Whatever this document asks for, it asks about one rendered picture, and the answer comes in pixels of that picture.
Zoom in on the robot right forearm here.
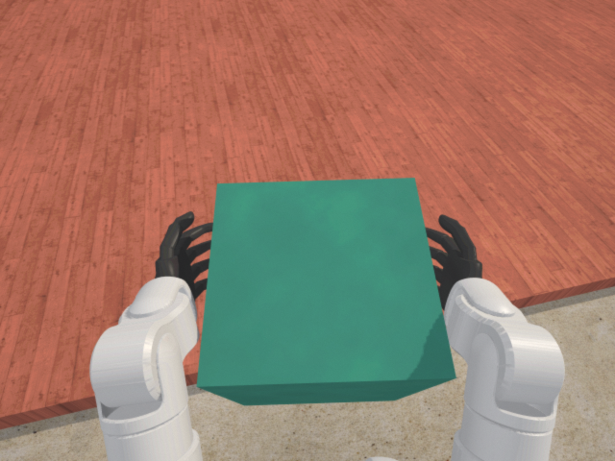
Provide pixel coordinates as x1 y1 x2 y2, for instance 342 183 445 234
444 278 565 461

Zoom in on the right robot hand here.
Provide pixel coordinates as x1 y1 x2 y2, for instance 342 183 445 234
425 214 482 310

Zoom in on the carton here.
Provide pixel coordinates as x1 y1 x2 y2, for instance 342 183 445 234
196 178 456 405

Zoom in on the left robot hand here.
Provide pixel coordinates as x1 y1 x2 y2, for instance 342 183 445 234
155 211 213 301

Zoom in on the robot left forearm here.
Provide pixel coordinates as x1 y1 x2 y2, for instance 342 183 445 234
89 277 203 461

